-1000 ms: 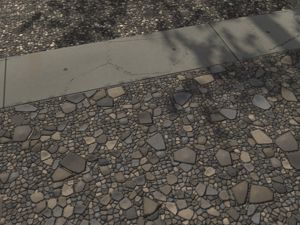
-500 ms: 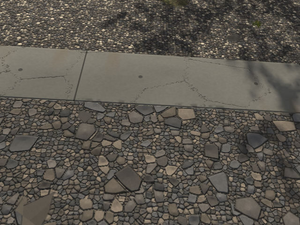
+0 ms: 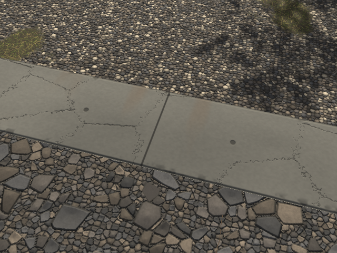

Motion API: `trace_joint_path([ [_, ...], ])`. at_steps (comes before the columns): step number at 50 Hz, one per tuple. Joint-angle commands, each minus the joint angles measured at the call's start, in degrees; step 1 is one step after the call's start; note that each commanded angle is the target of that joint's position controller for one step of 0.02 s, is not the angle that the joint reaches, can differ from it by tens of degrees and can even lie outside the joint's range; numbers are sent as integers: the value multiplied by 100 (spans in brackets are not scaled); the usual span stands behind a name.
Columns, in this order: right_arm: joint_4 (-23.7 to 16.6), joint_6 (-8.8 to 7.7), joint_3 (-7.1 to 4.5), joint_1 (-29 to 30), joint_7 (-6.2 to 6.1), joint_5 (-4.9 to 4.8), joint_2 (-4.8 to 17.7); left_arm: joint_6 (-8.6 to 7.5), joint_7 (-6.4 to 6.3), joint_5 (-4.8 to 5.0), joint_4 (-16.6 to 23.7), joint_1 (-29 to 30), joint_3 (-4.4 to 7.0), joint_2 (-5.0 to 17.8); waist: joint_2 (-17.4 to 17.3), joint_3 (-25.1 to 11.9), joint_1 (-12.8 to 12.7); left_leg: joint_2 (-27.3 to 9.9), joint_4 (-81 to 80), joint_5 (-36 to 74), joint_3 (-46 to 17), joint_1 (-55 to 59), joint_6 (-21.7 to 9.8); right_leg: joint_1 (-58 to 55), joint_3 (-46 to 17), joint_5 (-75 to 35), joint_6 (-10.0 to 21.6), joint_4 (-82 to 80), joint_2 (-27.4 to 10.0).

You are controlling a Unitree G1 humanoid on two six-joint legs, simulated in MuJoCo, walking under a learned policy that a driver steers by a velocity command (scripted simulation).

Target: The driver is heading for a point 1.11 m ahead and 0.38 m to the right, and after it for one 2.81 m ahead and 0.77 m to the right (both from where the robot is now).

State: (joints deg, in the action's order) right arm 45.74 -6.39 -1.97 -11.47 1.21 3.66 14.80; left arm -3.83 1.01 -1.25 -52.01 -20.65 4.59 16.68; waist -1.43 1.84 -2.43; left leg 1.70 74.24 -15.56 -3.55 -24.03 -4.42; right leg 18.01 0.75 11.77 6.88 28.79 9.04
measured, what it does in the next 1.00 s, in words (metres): walks ahead, turning right: left foot, then right foot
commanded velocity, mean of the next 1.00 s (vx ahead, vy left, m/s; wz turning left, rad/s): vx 1.00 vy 0.00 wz -0.83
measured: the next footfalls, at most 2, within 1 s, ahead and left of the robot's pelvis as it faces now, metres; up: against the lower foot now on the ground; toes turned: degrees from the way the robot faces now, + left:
left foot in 0.28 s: +0.46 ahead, +0.14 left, +0.00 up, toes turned -15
right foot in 0.72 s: +0.76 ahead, -0.20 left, +0.00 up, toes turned -41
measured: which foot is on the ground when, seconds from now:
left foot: up 0.00-0.26, down 0.28-0.70, up 0.72-1.00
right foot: down 0.00-0.26, up 0.28-0.70, down 0.72-1.00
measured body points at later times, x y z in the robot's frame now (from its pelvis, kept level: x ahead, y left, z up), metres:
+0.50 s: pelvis +0.45 +0.01 +0.01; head +0.47 +0.00 +0.46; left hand +0.72 +0.21 -0.08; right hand +0.35 -0.28 -0.10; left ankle +0.42 +0.15 -0.73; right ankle +0.44 -0.10 -0.63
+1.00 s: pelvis +0.83 -0.23 +0.01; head +0.85 -0.24 +0.45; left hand +1.03 -0.03 -0.12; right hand +0.81 -0.55 -0.06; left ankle +1.10 -0.25 -0.66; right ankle +0.73 -0.17 -0.73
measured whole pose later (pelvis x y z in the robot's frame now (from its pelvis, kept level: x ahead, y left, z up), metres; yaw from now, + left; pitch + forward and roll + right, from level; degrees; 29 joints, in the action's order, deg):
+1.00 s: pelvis +0.83 -0.23 +0.01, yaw -50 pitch +1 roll -1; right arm 33.9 -3.0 0.8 -3.7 1.3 2.9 14.8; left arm -3.8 0.7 0.3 -46.4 -26.8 3.0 17.4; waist -0.5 2.0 -4.0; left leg -8.8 44.9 0.0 -3.3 -42.1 2.0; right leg 0.3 -7.6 17.8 9.5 18.9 12.0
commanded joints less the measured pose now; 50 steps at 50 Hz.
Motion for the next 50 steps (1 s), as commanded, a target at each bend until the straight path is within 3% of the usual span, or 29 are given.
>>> trace_joint_path([
  [1, -730, 35, 82, 142, 34, 147, 264, -211, -32, 65, 176, -266, -3, 317, 152, 113, 394, -577, -694, -284, -266, -1426, 292, -514, -3010, 588, 1158, -1794, -1615],
  [3, -1084, 63, 177, 826, 74, 70, 285, -254, -54, 64, 276, -318, 26, 464, 89, 403, 345, -682, -1713, 181, -21, -1297, 497, 130, -2724, 219, 1162, -2149, -1547],
  [6, -1380, 47, 319, 1653, 183, -124, 136, -262, -12, 111, 425, -301, 124, 649, 313, 496, 86, -415, -3413, 1592, 345, 124, 624, 923, -2150, -502, 762, -2420, -1126],
  [10, -1442, 33, 238, 1740, 58, -151, 384, -206, 10, 216, 368, -770, 187, 796, 380, 107, -134, -147, -4341, 1818, 353, 527, 551, -447, -2241, -2284, 431, -1573, -1266],
  [12, -1233, -18, 74, 915, -67, -143, 690, -174, -7, 182, 333, -836, 229, 999, 287, -588, 268, 119, -4707, 1067, 430, 1620, 409, -884, -2075, -3632, 201, -36, -1110],
  [13, -1039, -61, -41, 9, -164, -115, 922, -192, 22, 195, 398, -645, 256, 1075, 297, -1082, 745, -224, -4585, 853, 194, 2856, 292, -283, -1970, -3274, 95, 1206, -893],
  [14, -922, -54, -230, -1274, -308, -2, 1444, -256, 24, 207, 613, -401, 145, 641, -119, -1905, 1297, -1524, -4617, -987, -1021, 4184, 76, 586, -1575, -1694, 59, 2924, -663],
  [15, -855, -7, -313, -1348, -290, 184, 1754, -224, -30, 482, 888, -927, -69, -124, -1625, -2729, 879, -3156, -5444, -2445, -3906, 5361, -520, 2217, -923, 1757, -91, 4635, -254],
  [16, -839, 61, -345, -988, -255, 45, 1393, -112, -87, 307, 898, -512, -59, 279, -1224, -2095, 806, -2888, -5819, -3132, -4266, 4624, -554, 2853, -662, 1140, 10, 5080, -792],
  [17, -864, 58, -224, -607, -218, -23, 844, -44, -48, 166, 907, 60, -5, 445, -576, -1229, 825, -2538, -5827, -2369, -3164, 3826, -401, 2952, -556, 643, 5, 4914, -1009],
  [18, -758, 46, -169, -510, -174, -19, 627, -3, 27, 89, 954, 336, -4, 380, -158, -766, 732, -2306, -5882, -1165, -2319, 3194, -333, 2836, -535, 437, -33, 4700, -1178],
  [19, -612, 35, -137, -595, -172, -22, 514, 61, 108, 2, 1009, 559, -8, 273, -116, -457, 653, -2027, -5981, -324, -1610, 2762, -197, 2735, -520, 408, -51, 4588, -1298],
  [20, -456, -9, -116, -705, -166, -70, 458, 153, 178, -38, 1110, 524, -30, 139, -451, -346, 484, -1969, -6013, 94, -1195, 2520, -151, 2694, -496, 430, -88, 4536, -1379],
  [23, -139, -128, -81, -900, -67, -248, 242, 334, 291, -71, 1485, 1092, -123, -61, -430, -94, 314, -1848, -6202, 1399, -167, 2342, 4, 3101, -334, 158, -103, 4524, -1542],
  [26, -36, -196, -100, -665, -82, -234, 395, 325, 398, -64, 1852, 1608, -203, 35, -431, 199, 85, -1569, -6499, 2335, 906, 1876, 147, 2861, -96, -796, -82, 3719, -1522],
  [29, 91, -183, -129, -817, -129, -223, 675, 316, 507, -56, 2049, 2234, -289, 114, -77, 605, 142, -1306, -6757, 3297, 1743, 1692, 308, 2033, 641, -1327, 127, 2156, -1248],
  [31, 137, -147, -183, -1156, -190, -217, 1019, 308, 505, -55, 2005, 2222, -294, 210, -145, 428, 93, -1324, -6166, 5815, 1961, 2134, 409, 1325, 1111, -1210, 317, 1711, -782],
  [33, 79, 6, -285, -1160, -287, -192, 1436, 286, 423, -38, 1771, 1328, -191, 512, -444, -186, -477, -1553, -4735, 7559, 1921, 2465, 438, 261, 1141, -716, 498, 1589, -415],
  [34, -16, 114, -331, -927, -318, -168, 1598, 269, 349, -31, 1503, 303, -74, 733, -537, -652, -988, -1690, -3452, 7797, 1808, 2191, 356, -845, 950, -444, 647, 1536, -302],
  [35, -136, 193, -330, -716, -296, -124, 1562, 246, 225, -36, 1087, -912, 99, 1011, -310, -1169, -1456, -1623, -1639, 6713, 1693, 1307, 310, -2462, 503, -269, 836, 1108, -259],
  [36, -178, 212, -288, -631, -206, -103, 1185, 338, 63, 160, 1024, -693, 315, 1374, 863, -975, -1151, -440, 690, 822, 1656, -279, 455, -3374, -471, 145, 946, 718, -710],
  [37, -846, 113, -116, -1303, -156, -160, 728, 418, 58, -62, 1371, -76, 366, 2071, 1644, -1625, -130, -39, 2447, -1400, 833, -2263, 722, -4604, -3471, -802, 1990, 244, -2107],
  [38, -1095, -43, -99, -629, -148, -197, 1049, 464, -38, -40, 1542, -421, 395, 1918, 730, -2102, -661, -131, 2420, -943, -64, -2935, 714, -4698, -4589, 597, 2289, -898, -2423],
  [39, -1126, -118, -72, -357, -151, -185, 1083, 421, -119, 9, 1368, -321, 327, 1573, 135, -1038, -426, -461, 1687, -708, -159, -3056, 647, -3689, -4472, 957, 1994, -1408, -2377],
  [40, -1129, -97, -51, -237, -160, -133, 1027, 336, -145, 29, 1271, -161, 254, 1331, -273, -457, -69, -700, 935, -594, -159, -2633, 645, -2639, -4000, 655, 1732, -1478, -2140],
  [42, -1021, 167, 2, -466, -169, 77, 909, 150, -166, 40, 1304, 154, 143, 1096, -421, 27, 430, -888, 222, -744, -144, -1713, 766, -978, -3250, -59, 1563, -1542, -1676],
  [43, -1017, 304, 3, -458, -167, 96, 871, 75, -146, 61, 1295, 191, 85, 953, -407, 121, 533, -971, -130, -897, -105, -1468, 855, -471, -2958, -209, 1530, -1597, -1475],
  [47, -1418, 347, 198, 548, -17, -36, 369, -111, -103, 112, 1169, 171, 30, 801, -37, 390, 360, -965, -2417, 1143, 358, -642, 821, 570, -1835, -974, 1134, -1861, -787],
  [50, -1411, 311, 203, 1010, 87, -154, 363, -233, 12, 247, 1024, -237, 20, 871, 73, 278, -93, -689, -3636, 2883, 650, 36, 411, 20, -1577, -2056, 751, -2180, -989],
])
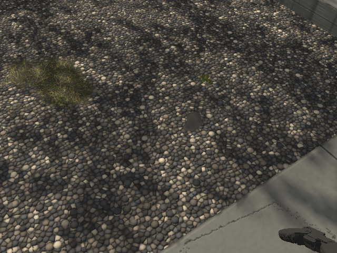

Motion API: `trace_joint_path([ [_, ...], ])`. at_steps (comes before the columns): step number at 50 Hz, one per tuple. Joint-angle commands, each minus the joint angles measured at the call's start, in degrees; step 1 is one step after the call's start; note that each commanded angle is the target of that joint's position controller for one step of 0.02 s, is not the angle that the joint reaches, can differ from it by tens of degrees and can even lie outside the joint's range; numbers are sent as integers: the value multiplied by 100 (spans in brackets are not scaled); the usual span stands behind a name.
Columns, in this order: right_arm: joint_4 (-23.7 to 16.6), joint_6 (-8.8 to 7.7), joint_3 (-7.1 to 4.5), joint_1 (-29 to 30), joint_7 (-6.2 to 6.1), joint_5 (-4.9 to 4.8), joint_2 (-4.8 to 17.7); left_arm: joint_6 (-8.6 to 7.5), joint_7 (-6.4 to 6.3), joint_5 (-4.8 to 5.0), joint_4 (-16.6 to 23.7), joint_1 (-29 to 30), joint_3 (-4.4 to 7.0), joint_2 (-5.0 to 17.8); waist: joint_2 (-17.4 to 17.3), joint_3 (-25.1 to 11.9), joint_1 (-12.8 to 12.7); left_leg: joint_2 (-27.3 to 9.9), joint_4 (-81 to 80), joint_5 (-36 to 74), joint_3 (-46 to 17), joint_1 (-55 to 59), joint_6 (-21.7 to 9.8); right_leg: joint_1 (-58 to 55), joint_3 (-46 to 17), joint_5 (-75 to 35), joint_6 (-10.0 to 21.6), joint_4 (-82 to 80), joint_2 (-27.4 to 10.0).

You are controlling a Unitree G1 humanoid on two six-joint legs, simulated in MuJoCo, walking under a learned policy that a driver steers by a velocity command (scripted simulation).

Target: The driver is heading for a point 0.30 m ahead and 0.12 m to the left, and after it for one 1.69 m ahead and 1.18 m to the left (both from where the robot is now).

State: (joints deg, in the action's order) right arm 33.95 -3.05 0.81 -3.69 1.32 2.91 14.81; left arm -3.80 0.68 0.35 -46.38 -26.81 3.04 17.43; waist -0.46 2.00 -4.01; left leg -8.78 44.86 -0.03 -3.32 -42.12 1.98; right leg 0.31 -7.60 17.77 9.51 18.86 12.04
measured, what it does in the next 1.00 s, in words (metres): goes down, turning left: left foot, then right foot 0.18 m lower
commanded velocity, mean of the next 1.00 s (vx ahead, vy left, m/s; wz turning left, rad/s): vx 1.00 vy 0.00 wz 0.69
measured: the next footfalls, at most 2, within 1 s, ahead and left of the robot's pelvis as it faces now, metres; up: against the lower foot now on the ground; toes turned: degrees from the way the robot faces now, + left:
left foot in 0.14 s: +0.30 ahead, +0.13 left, +0.00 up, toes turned +3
right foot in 0.68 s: +0.83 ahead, +0.02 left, -0.18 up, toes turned +29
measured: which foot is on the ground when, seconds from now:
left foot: up 0.00-0.12, down 0.14-0.66, up 0.68-1.00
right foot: down 0.00-0.14, up 0.16-0.66, down 0.68-1.00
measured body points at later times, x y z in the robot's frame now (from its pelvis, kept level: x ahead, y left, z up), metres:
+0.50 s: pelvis +0.46 +0.09 -0.01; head +0.48 +0.11 +0.44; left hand +0.70 +0.36 -0.05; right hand +0.40 -0.20 -0.12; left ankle +0.26 +0.13 -0.73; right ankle +0.71 -0.03 -0.68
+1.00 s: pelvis +0.92 +0.19 -0.21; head +0.95 +0.22 +0.24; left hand +0.66 +0.30 -0.33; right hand +1.28 +0.21 -0.27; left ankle +1.02 +0.32 -0.88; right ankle +0.80 +0.00 -0.89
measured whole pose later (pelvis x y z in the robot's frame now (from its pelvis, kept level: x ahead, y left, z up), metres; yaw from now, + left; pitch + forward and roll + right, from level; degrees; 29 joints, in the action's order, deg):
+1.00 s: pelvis +0.92 +0.19 -0.21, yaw +44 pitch +1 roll -3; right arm 38.3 -0.2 -1.3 4.7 4.0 1.8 18.2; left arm -5.7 -1.4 -0.7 -57.8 -32.5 2.4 14.2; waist -3.5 3.6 -3.4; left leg 0.6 50.4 -6.7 9.0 -41.1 -9.2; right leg -7.8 15.5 26.4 -0.9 26.9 3.7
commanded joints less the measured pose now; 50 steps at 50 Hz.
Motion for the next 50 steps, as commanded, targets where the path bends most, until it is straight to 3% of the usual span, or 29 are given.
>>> trace_joint_path([
  [1, -266, -5, -102, 282, 71, -107, 441, -254, 49, 45, 429, 379, 207, 988, 204, 243, 48, 440, -901, 1315, 620, 1963, -330, 1449, -658, -2900, 409, -1229, -1415],
  [4, 13, 2, -342, -337, 55, -172, 890, -223, 19, -141, 321, 363, 184, 1201, 353, -297, 358, 1095, -385, 139, 1123, 2546, -736, 278, 97, -6455, 2, -46, -1590],
  [6, 687, 29, -598, -2782, 3, -263, 1247, -108, -114, -288, 440, 1212, 244, 1399, 510, -1022, 1797, 1341, -517, -811, 1007, 4470, -950, 711, 359, -7441, -211, 2821, -1686],
  [7, 879, 72, -683, -3609, -69, -277, 1444, -46, -197, -322, 457, 1363, 204, 1047, 3, -1145, 2202, 668, -1323, -1962, -198, 4912, -1302, 1329, 681, -4891, -296, 5613, -1249],
  [8, 967, 89, -651, -3436, 12, -269, 1515, -157, -168, -453, 654, 1037, -45, 51, -1558, -1010, 1221, -189, -747, -409, -2005, 5759, -1350, 3255, 559, 1166, -389, 7338, -419],
  [9, 740, 81, -657, -2715, 53, -214, 1562, -225, -124, -164, 807, 110, -139, 94, -1765, -1518, 540, -904, -2211, -1210, -4610, 6389, -2230, 4701, 66, 989, -529, 7449, -467],
  [10, 523, 48, -659, -2276, 38, -260, 1215, -264, -126, -264, 746, 843, -122, 557, -388, -865, 755, -880, -2790, -1976, -4333, 5502, -2351, 4770, -23, 127, -538, 6943, -1033],
  [11, 543, 39, -584, -2016, 44, -272, 1031, -252, -123, -294, 861, 1460, -50, 822, 241, -183, 667, -601, -2926, -1995, -3687, 4377, -2144, 4364, 26, -220, -561, 6179, -1239],
  [15, 810, -134, -514, -2080, 13, -350, 987, 122, -99, -413, 1077, 1961, -162, 567, 175, 513, 284, 341, -3387, -1252, -2394, 2630, -1893, 3521, 266, -129, -988, 3982, -1650],
  [16, 849, -149, -576, -2300, 9, -353, 1210, 128, -47, -385, 1256, 2195, -199, 562, -187, 519, 398, 277, -3540, -654, -2406, 2614, -2080, 3517, 381, -375, -1058, 3516, -1638],
  [20, 976, -129, -629, -2689, 20, -360, 1221, 67, 170, -420, 1183, 2560, -183, 425, 22, -11, 732, 527, -2957, 1642, -1659, 3102, -1726, 3148, 734, -2644, -888, 3312, -1475],
  [22, 1386, -103, -604, -3721, -148, -303, 1170, -52, 82, -393, 1492, 3556, -70, 599, 117, 2, 1293, 394, -2321, 1452, -2152, 4959, -1718, 5147, 423, -2590, -778, 2932, -1507],
  [25, 1524, -98, -545, -3557, -156, -219, 870, -130, 187, -386, 1753, 4167, -196, 101, -234, 178, 1490, 781, -2102, 275, -2100, 3704, -1465, 3756, 684, -3994, -765, 1956, -1230],
  [27, 1565, -134, -551, -3331, -168, -220, 975, -89, 225, -239, 1703, 3988, -151, 132, -512, 146, 1371, 740, -1900, 303, -2134, 3365, -1356, 2949, 677, -4093, -808, 1810, -1168],
  [30, 1622, -52, -565, -3021, -291, -134, 1003, -227, 111, -256, 1479, 3180, -74, 242, -359, 66, 1009, 1091, -695, 235, -1954, 3441, -1007, 1581, 470, -4063, -956, 648, -1248],
  [32, 1651, 57, -653, -2516, -394, -115, 1212, -246, -61, -246, 880, 1184, 77, 463, -222, -677, -131, 1438, 2133, 239, -1808, 3239, -1009, -176, 114, -4967, -1020, -232, -1667],
  [33, 1572, 94, -665, -2089, -433, -243, 1141, -230, -122, -254, 370, 1, 175, 586, 190, -878, -725, 1693, 3850, -988, -1420, 2600, -904, -1359, -116, -5904, -989, -972, -2093],
  [34, 1378, 126, -626, -1657, -446, -289, 778, -151, -128, -284, 1, -426, 327, 953, 366, -385, -775, 1960, 5375, -3881, -1058, 1289, -857, -2015, -252, -5626, -981, -528, -2521],
  [35, 1084, 40, -441, -2206, -416, -452, 277, -203, -40, -453, -15, -647, 214, 928, 1132, -936, -141, 1541, 5851, -4641, -1016, 8, -962, -3219, 221, -8477, -1503, 2058, -2932],
  [36, 1252, 36, -427, -3180, -499, -724, 372, -273, 38, -520, 92, -383, 141, 572, 1905, -1802, 271, 1273, 5894, -4087, -567, -1380, -764, -4543, -677, -9529, -957, 2814, -3812],
  [37, 1487, 108, -407, -2768, -514, -364, 411, -216, 58, -412, 139, -484, 160, 279, 1111, -1898, -89, 891, 5930, -3517, -318, -1525, -886, -3807, -784, -7013, -900, 2263, -3521],
  [38, 1327, 128, -421, -2599, -387, -224, 482, -289, -9, -434, 238, 130, 220, 554, 1650, -1881, 218, 774, 5439, -2580, -158, -1346, -834, -2555, -1591, -3007, -289, 1097, -3704],
  [39, 1257, 181, -497, -1711, -268, 28, 652, -304, -59, -369, 109, 382, 123, 57, 828, -1134, 219, 519, 5385, -2048, -20, -1039, -933, -1228, -1486, -1928, -503, 368, -3215],
  [40, 802, 214, -421, -1307, -36, -15, 433, -443, -107, -263, -90, 478, 98, 256, 1161, -439, 585, 297, 4484, -1616, -118, -962, -783, -129, -1546, -2798, -177, 83, -3679],
  [42, 557, 309, -309, -568, 187, -20, 244, -511, -127, -117, -308, 679, -8, -124, 593, 386, 801, 14, 3053, -1131, -277, -202, -635, 1341, -526, -3103, -467, -306, -3243],
  [45, 306, 291, -200, 23, 320, -11, 214, -501, -127, -59, -359, 835, -15, -27, 594, 497, 828, 269, 1716, -371, 418, 333, -832, 1473, 843, -4412, -888, -575, -2677],
  [47, 232, 274, -115, 398, 315, -113, 154, -393, -145, -44, -493, 524, -20, 84, 284, 554, 749, 820, 803, -346, 1274, 1094, -1036, 1295, 1630, -5876, -1179, -462, -2220],
  [48, 362, 308, -124, 245, 304, -223, 220, -363, -195, -98, -419, 442, -4, 239, 337, 96, 786, 1268, 794, -264, 1551, 1882, -1133, 1149, 1887, -7643, -1326, -29, -2089],
  [50, 539, 307, -227, -606, 276, -59, 613, -298, -330, -114, -375, 403, 42, 725, 540, -184, 1372, 1456, 323, -725, 1463, 3141, -1408, 1331, 1784, -8687, -1452, 1713, -2567],
])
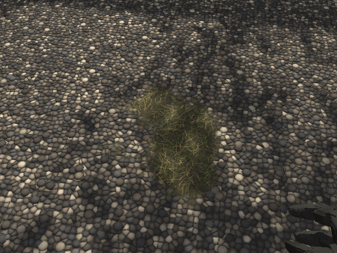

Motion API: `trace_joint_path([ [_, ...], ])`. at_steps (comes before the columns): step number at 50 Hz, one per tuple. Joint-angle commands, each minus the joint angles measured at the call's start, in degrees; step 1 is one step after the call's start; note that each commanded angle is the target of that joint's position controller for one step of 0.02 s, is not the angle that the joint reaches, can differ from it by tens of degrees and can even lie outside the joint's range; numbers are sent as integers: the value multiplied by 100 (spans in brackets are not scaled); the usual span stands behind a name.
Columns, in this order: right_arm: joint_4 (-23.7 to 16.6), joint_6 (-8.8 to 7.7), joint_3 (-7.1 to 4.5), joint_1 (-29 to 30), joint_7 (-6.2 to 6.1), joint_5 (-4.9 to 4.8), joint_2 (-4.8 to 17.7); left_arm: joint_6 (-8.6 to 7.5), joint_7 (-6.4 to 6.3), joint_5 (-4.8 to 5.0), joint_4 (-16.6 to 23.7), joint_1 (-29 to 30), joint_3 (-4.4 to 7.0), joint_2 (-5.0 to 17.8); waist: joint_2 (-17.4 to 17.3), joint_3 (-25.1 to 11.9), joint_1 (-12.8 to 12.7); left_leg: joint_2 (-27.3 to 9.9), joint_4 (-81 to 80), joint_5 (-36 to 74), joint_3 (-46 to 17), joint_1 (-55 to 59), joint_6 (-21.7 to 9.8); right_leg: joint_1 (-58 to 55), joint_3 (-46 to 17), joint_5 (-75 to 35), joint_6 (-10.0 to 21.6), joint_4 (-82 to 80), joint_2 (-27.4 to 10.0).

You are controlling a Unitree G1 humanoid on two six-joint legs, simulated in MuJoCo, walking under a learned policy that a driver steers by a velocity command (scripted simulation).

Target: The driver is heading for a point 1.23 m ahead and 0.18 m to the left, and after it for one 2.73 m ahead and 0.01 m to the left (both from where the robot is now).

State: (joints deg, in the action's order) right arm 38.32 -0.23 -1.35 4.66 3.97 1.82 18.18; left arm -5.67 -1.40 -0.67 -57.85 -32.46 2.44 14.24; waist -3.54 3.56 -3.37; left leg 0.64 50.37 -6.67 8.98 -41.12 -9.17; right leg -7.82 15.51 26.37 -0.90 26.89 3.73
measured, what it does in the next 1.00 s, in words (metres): walks ahead, turning left: left foot, then right foot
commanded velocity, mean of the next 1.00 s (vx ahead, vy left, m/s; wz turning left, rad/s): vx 1.00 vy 0.00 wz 0.59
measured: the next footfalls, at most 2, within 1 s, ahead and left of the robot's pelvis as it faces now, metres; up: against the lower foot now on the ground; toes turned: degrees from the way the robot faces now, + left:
left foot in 0.04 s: +0.20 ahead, +0.00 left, +0.00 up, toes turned +8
right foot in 0.42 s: +0.63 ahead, -0.13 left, +0.00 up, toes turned +27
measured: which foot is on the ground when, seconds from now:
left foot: up 0.00-0.02, down 0.04-0.40, up 0.42-0.84, down 0.86-1.00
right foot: down 0.00-0.04, up 0.06-0.40, down 0.42-0.86, up 0.88-1.00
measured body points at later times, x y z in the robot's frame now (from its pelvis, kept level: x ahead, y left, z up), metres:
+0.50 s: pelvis +0.47 -0.04 +0.01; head +0.49 -0.03 +0.46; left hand +0.50 +0.28 -0.07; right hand +0.67 -0.28 -0.10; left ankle +0.26 -0.01 -0.60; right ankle +0.59 -0.14 -0.70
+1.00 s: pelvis +0.85 +0.20 +0.03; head +0.87 +0.21 +0.48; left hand +0.75 +0.44 -0.10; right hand +1.08 +0.02 -0.09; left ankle +0.83 +0.24 -0.70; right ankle +0.85 +0.02 -0.59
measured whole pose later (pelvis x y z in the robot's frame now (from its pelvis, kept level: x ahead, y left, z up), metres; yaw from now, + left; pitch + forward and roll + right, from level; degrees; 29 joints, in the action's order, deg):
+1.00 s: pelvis +0.85 +0.20 +0.03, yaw +34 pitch +1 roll +1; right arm 45.8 -3.9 -1.9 -16.1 0.5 2.3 16.5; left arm -3.6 1.0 -0.9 -47.1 -18.7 0.9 15.1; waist 1.2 1.3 -1.5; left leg 5.5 29.0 -14.6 4.8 -15.6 -6.4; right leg 24.8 -2.2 16.3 4.0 73.5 -3.6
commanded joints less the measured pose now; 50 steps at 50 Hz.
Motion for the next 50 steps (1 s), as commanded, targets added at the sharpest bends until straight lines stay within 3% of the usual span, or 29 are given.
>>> trace_joint_path([
  [1, 485, 50, -185, -2636, -60, 103, 630, -77, -142, -33, 921, 1384, 117, 1173, 788, -760, 1910, 440, -444, 79, -217, 4490, -575, 2878, -621, -8508, -414, 2447, -1754],
  [2, 888, 40, -387, -3633, -156, -87, 987, 15, -87, -74, 1066, 1929, 164, 1219, 75, -1139, 2405, 135, -1175, 589, -816, 5888, -1084, 3943, -442, -4069, -371, 5315, -957],
  [3, 806, 94, -503, -3227, -250, -267, 1396, 38, -36, -220, 1432, 1817, 39, 784, -852, -1221, 1724, -576, -932, 978, -2129, 6199, -1316, 5139, -529, 462, -243, 7384, -289],
  [4, 495, 77, -512, -2951, -267, -119, 1640, -31, -23, -177, 1907, 1255, -18, 764, -551, -2015, 1123, -1397, -1712, 345, -4138, 6942, -2092, 6107, -1668, 715, -247, 7703, -510],
  [5, 411, 105, -512, -2899, -356, -35, 1389, -124, 30, -198, 2103, 1680, -48, 939, 60, -1487, 1217, -1630, -3094, -1579, -5119, 6313, -1974, 6493, -2019, 336, -136, 6879, -540],
  [6, 466, 84, -439, -2582, -420, 12, 1043, -120, 75, -198, 2037, 1720, -30, 1031, 546, -292, 784, -1511, -3687, -1971, -4882, 5021, -1665, 6410, -1949, 1, -96, 6102, -747],
  [7, 459, 7, -389, -2265, -453, -4, 887, -14, 94, -292, 1987, 1721, -15, 1015, 603, 183, 398, -1230, -3749, -1553, -4483, 4073, -1468, 5965, -1940, 7, -141, 5627, -893],
  [9, 349, -203, -329, -1930, -469, -61, 781, 247, 116, -383, 1975, 1543, -56, 899, 654, 474, -88, -662, -3865, -783, -3608, 2490, -1286, 4936, -1921, -12, -334, 4519, -1134],
  [12, 286, -439, -408, -1665, -415, -102, 910, 292, 215, -260, 2335, 2319, -123, 646, 499, 451, -94, 30, -4001, -3, -2820, 1241, -1042, 3579, -1655, -1417, -473, 2691, -1125],
  [15, 316, -503, -521, -1980, -309, -182, 1018, 257, 266, -12, 2481, 2786, -158, 494, 292, 107, 276, 95, -3916, 645, -2771, 1507, -698, 2565, -1554, -2909, -303, 1274, -812],
  [18, 324, -458, -589, -2289, -322, -147, 1136, 239, 187, 32, 2470, 2618, -21, 870, 88, -265, 318, -151, -3065, 1790, -3152, 2823, -387, 2253, -1673, -2351, -180, 575, -535],
  [20, 260, -442, -618, -1941, -302, -87, 1328, 191, 37, 5, 2031, 797, 206, 1310, 435, -1287, -786, 129, -640, 2631, -2835, 2636, -63, 300, -1520, -1420, -112, 571, -411],
  [21, 79, -520, -427, -1737, -309, -33, 673, 171, -94, -164, 1801, -506, 338, 1736, 1187, -2065, -1271, 462, 1504, 1029, -2421, 1784, 39, -948, -2539, 375, -13, 463, -1450],
  [22, -302, -555, -189, -2294, -311, -291, -165, 148, -72, -388, 1814, -190, 402, 2253, 3163, -2267, -472, 1005, 2919, -2463, -1999, 208, 174, -1399, -5867, 1983, 266, -1190, -2813],
  [23, -179, -498, -131, -2448, -347, -179, 131, 166, -3, -317, 1981, 823, 364, 1753, 2606, -1718, -43, 557, 3348, -1762, -1845, -439, 59, -719, -6858, 2693, 684, -1607, -2843],
  [24, -44, -417, -176, -2180, -315, -49, 397, 182, 47, -261, 2070, 1324, 264, 1189, 1494, -1107, -3, 131, 3168, -1183, -1645, -426, 81, -31, -5756, 2449, 775, -1403, -2591],
  [25, -49, -377, -170, -1942, -224, 28, 408, 184, 98, -250, 1950, 1402, 218, 972, 883, -756, 30, -41, 2815, -926, -1560, -229, 148, 552, -4793, 1445, 754, -1313, -2261],
  [26, -134, -344, -160, -1649, -142, 73, 341, 154, 112, -256, 1780, 1280, 174, 872, 732, -518, 42, -132, 2548, -947, -1605, -103, 198, 945, -4066, 682, 673, -1326, -1977],
  [29, -341, -221, -50, -1393, -15, 74, 80, -31, 186, -141, 1315, 869, 85, 660, 918, -99, 221, -137, 2092, -897, -1764, -322, 306, 1277, -3211, -539, 705, -1602, -1780],
  [36, -926, -287, 142, 78, 144, 25, 85, -163, 238, -19, 1008, 654, 82, 939, 649, 424, 226, -129, -807, 684, -653, 736, 298, 1801, -1347, -3108, 777, -2838, -1586],
  [39, -811, -291, 122, -56, 30, 71, 181, -115, 204, -2, 782, 352, 104, 1237, 852, 130, 383, 227, -1301, 314, -194, 1416, 36, 791, -967, -6511, 758, -2073, -1665],
  [41, -409, -295, -23, -1405, -121, 113, 469, 13, 99, -46, 719, 397, 159, 1559, 1212, -765, 1118, 553, -1398, -396, -246, 2861, -161, 519, -859, -8362, 671, -69, -1813],
  [42, 6, -298, -136, -2617, -212, 107, 663, 88, 62, -27, 782, 603, 158, 1565, 1080, -1314, 1709, 479, -1832, -310, -431, 4222, -276, 1043, -796, -7899, 600, 1512, -1638],
  [43, 248, -289, -291, -3368, -328, 182, 1114, 105, 86, -83, 967, 530, 65, 1107, 424, -1949, 1728, -613, -1728, -1739, -1703, 5690, -340, 2351, -923, -4763, 617, 3644, -1234],
  [44, 143, -272, -393, -3063, -375, 177, 1522, 56, 197, 88, 1282, 18, -68, 404, -1171, -2652, 862, -2155, -2660, -2914, -4997, 6847, -765, 4349, -1459, -89, 438, 5671, -243],
  [45, 119, -246, -438, -2934, -376, 35, 1327, 15, 157, 47, 1441, 679, 38, 1010, -469, -2462, 1165, -2026, -3294, -2761, -5492, 6659, -905, 5165, -2011, -389, 595, 6042, -333],
  [46, 257, -305, -370, -2642, -404, 25, 975, 1, 151, 80, 1511, 1151, 15, 915, 6, -1290, 961, -1892, -3335, -1953, -4333, 5739, -830, 5453, -1972, -854, 607, 5755, -631],
  [47, 365, -389, -319, -2506, -385, 33, 676, 14, 174, 58, 1462, 1177, -52, 730, 395, -654, 710, -1709, -3510, -1222, -3677, 4674, -689, 5144, -1974, -987, 595, 5268, -834],
  [50, 537, -609, -178, -2326, -381, 5, 227, 327, 336, -89, 1258, 924, -89, 465, 234, -167, 164, -1334, -4132, -795, -2477, 3145, -264, 4291, -2118, -1084, 475, 4494, -1145],
])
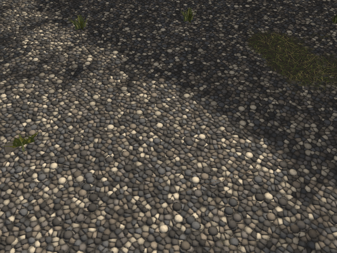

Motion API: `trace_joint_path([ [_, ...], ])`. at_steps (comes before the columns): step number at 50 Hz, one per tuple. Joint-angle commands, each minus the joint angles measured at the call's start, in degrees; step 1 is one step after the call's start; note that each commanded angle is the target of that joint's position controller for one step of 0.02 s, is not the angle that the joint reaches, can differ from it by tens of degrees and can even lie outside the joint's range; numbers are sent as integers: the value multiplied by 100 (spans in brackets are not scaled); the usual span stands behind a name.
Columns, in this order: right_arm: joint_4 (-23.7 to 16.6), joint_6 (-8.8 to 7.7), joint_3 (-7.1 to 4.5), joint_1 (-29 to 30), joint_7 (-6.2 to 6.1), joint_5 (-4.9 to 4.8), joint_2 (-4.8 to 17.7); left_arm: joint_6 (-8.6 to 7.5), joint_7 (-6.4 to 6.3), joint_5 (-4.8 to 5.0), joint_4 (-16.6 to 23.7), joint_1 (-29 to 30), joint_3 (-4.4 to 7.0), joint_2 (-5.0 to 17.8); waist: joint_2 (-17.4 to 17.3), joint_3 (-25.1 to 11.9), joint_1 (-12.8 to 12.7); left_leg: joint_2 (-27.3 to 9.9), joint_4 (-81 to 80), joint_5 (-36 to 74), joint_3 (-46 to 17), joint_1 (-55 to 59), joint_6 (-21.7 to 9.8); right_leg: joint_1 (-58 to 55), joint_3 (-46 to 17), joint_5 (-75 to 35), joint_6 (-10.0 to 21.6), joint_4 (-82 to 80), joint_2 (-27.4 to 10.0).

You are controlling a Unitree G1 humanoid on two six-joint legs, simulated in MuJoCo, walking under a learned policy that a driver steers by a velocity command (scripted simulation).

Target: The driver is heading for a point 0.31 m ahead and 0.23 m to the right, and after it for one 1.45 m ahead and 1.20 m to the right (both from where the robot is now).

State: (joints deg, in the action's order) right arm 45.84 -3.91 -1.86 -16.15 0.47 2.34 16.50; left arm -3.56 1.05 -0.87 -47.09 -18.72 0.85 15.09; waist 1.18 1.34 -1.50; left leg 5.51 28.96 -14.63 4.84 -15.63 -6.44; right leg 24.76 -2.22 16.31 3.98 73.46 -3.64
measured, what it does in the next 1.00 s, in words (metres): walks ahead, turning right: right foot, then left foot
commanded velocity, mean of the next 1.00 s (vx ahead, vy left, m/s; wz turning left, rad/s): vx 0.43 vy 0.00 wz -0.82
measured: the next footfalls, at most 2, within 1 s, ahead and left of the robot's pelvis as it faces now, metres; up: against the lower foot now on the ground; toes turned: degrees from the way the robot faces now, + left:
right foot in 0.30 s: +0.49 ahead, -0.10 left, +0.00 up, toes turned -16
left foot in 0.68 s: +0.77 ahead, -0.06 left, +0.00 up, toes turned -47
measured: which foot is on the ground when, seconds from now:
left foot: down 0.00-0.30, up 0.32-0.66, down 0.68-1.00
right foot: up 0.00-0.28, down 0.30-0.66, up 0.68-1.00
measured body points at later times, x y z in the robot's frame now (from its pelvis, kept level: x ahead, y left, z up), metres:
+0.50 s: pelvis +0.42 -0.05 +0.00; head +0.47 -0.06 +0.45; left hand +0.61 +0.18 -0.12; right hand +0.54 -0.36 -0.06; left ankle +0.55 +0.12 -0.65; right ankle +0.45 -0.09 -0.73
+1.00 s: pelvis +0.59 -0.05 +0.00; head +0.61 -0.09 +0.45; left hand +0.92 -0.02 -0.08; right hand +0.46 -0.34 -0.10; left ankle +0.74 -0.03 -0.73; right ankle +0.50 -0.15 -0.68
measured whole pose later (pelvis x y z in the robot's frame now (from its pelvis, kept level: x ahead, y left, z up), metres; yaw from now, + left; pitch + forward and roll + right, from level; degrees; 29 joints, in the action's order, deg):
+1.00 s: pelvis +0.59 -0.05 +0.00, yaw -54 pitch +2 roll +2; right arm 38.3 0.3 -4.2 -7.3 -2.9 1.0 15.7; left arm 4.3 -0.5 1.4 -34.0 -7.7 4.1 18.1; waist 1.2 4.7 1.0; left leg -2.3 24.3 -5.4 6.9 -20.3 -0.3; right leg 31.3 -0.3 20.0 -3.1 55.6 -4.4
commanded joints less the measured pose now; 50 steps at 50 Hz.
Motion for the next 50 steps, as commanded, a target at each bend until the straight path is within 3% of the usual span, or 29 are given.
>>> trace_joint_path([
  [1, -123, -306, -121, -294, -11, -108, 369, 191, 133, -82, 234, -255, 83, 363, -278, 254, -60, -1777, -2162, 279, -1747, 580, -455, 1261, -324, -172, -39, -325, -455],
  [4, 32, -408, -100, -439, 49, -138, 308, 231, 190, -6, 529, 724, 67, 297, -273, 683, 75, -1296, -2486, 1925, -428, 503, -9, 1694, 24, -1207, -23, -1119, -322],
  [6, 69, -459, -65, -404, 55, -151, 288, 172, 248, 41, 660, 1119, 12, 230, -296, 659, 77, -1048, -2489, 3026, 303, 440, 210, 1324, 468, -2058, 49, -1970, -155],
  [9, 211, -523, -52, -744, -47, -201, 513, 116, 360, 49, 827, 1681, -54, 195, -156, 624, 196, -1211, -2558, 4680, 701, 944, 470, 711, 1078, -2882, 286, -3145, 189],
  [11, 198, -455, -104, -760, -208, -184, 811, 111, 368, -33, 720, 1414, -16, 396, -418, 314, 6, -1304, -1655, 6908, 878, 1785, 672, 354, 1434, -2673, 414, -3518, 670],
  [13, 89, -276, -177, -557, -384, -144, 1064, 104, 320, -143, 286, -57, 119, 721, -564, -481, -673, -1445, 603, 8125, 807, 1757, 832, -1206, 1486, -2215, 505, -3707, 1207],
  [14, -20, -209, -211, -201, -402, -123, 1165, 104, 237, -175, -60, -1318, 255, 969, -595, -945, -1258, -1528, 2355, 7585, 655, 1135, 888, -2455, 976, -2282, 754, -3872, 1072],
  [15, -25, -175, -234, 37, -294, -165, 1035, 97, 73, -90, -219, -1685, 386, 1136, 90, -903, -1403, -660, 4847, 2982, 745, 246, 960, -3082, 371, -2849, 1058, -4463, 601],
  [16, -423, -223, -37, -664, -243, -157, 203, 156, 27, -172, -125, -1309, 547, 1835, 1436, -1322, -377, -4, 7154, -2117, 183, -2270, 1207, -4950, -1570, -7238, 1847, -3299, -849],
  [17, -831, -455, 69, -607, -101, -220, 504, 26, 63, -41, 531, -794, 528, 1768, 883, -2971, -580, 60, 7538, -1960, -1608, -2851, 1171, -5661, -3696, -4754, 2570, -4400, -1426],
  [18, -1009, -524, -12, -124, -82, -349, 811, 6, 56, 63, 837, -203, 585, 1634, 3, -2402, -438, -214, 6810, -1509, -1696, -2874, 886, -4811, -3813, -2803, 2346, -5157, -1285],
  [19, -1108, -507, -49, 220, -98, -354, 808, -15, 56, 196, 953, 388, 512, 1343, -802, -1096, 6, -391, 6143, -1258, -1462, -2943, 809, -3325, -3469, -2000, 2086, -5648, -998],
  [20, -1047, -423, -85, 177, -127, -286, 834, -42, 51, 228, 1094, 766, 441, 1141, -1128, -502, 328, -565, 5740, -1130, -1366, -2638, 873, -2178, -3152, -2412, 1954, -5807, -888],
  [22, -1113, -208, -154, 109, -184, -158, 859, -45, 13, 166, 1240, 984, 429, 1041, -890, -4, 583, -762, 4562, -1032, -1257, -1768, 1058, -581, -2220, -3483, 1704, -5893, -258],
  [23, -1206, -176, -127, 259, -229, -98, 702, -26, -29, 178, 1233, 1034, 434, 1026, -780, 60, 588, -734, 3745, -870, -1093, -1419, 1147, -30, -1785, -3959, 1525, -5766, 107],
  [26, -1414, -108, 1, 805, -309, -124, 227, 244, -268, 254, 1139, 761, 571, 1221, -230, -669, 319, -170, 1781, 375, -797, -759, 1315, -62, -1232, -4770, 927, -5105, 765],
  [29, -1561, -54, -47, 1287, -262, -271, 318, 508, -414, 369, 1132, 583, 608, 1142, 256, -1084, 62, 148, 558, 1335, -926, -494, 1331, -492, -1588, -3421, 367, -4675, 872],
  [32, -1527, -98, -190, 1299, -188, -273, 577, 562, -435, 269, 1337, 808, 563, 850, 675, -905, 161, -22, -427, 1790, -1343, -242, 1196, -870, -2238, -1972, 179, -4115, 835],
  [33, -1368, -153, -240, 900, -184, -228, 616, 554, -411, 248, 1446, 1005, 522, 716, 631, -992, 376, -314, -962, 2485, -1386, 307, 1031, -840, -2150, -1496, 39, -3475, 953],
  [34, -1299, -160, -263, 521, -230, -115, 731, 544, -367, 161, 1508, 763, 391, 306, -112, -1538, 326, -1431, -754, 3503, -2201, 1670, 516, -169, -1609, 666, -209, -2061, 1286],
  [35, -1493, -63, -226, 501, -255, 63, 759, 485, -310, 98, 1519, -39, 331, 151, -1226, -1906, -66, -2697, -263, 5643, -3638, 2753, -402, 989, -1141, 2895, -479, -938, 1756],
  [36, -1407, 16, -349, 633, -272, -38, 998, 441, -128, 219, 1560, -582, 422, 763, -1992, -2391, -375, -3688, -485, 3940, -4967, 2737, -1201, 1448, -891, 2463, -662, 127, 1028],
  [37, -1607, 57, -308, 927, -342, -64, 570, 506, -123, 289, 1362, -76, 567, 1234, -1195, -1838, -12, -3000, -620, 2612, -4214, 2197, -1053, 1551, -688, 1854, -830, 476, 680],
  [38, -1629, 143, -227, 1023, -383, -80, 358, 609, -161, 287, 1403, 401, 627, 1375, -644, -1348, 120, -2487, -674, 1711, -3256, 1618, -689, 1625, -506, 1300, -903, 607, 544],
  [39, -1679, 214, -205, 1181, -394, -87, 373, 712, -215, 265, 1451, 534, 628, 1316, -446, -1030, 96, -2168, -845, 1363, -2770, 981, -505, 1465, -398, 1025, -940, 580, 427],
  [41, -1574, 284, -278, 1321, -417, -53, 572, 751, -233, 234, 1610, 680, 520, 958, -556, -574, 30, -1785, -1137, 1513, -1948, 155, -422, 1149, -52, 698, -884, 70, 300],
  [43, -1415, 312, -335, 1131, -415, -31, 618, 709, -244, 244, 1667, 719, 449, 702, -786, -737, 88, -1838, -1214, 1877, -1563, 355, -567, 1071, 99, 658, -864, -395, 200],
  [46, -1297, 318, -424, 1144, -392, -86, 722, 698, -211, 229, 1684, 835, 446, 721, -884, -991, 127, -2126, -1249, 1800, -1251, 563, -679, 793, 88, 438, -806, -1117, -87],
  [50, -1181, 333, -548, 1319, -315, -179, 927, 753, -115, 229, 1624, 835, 507, 799, -1095, -931, 79, -2226, -1279, 1190, -625, 268, -482, -87, 405, 244, -590, -2269, -88],
])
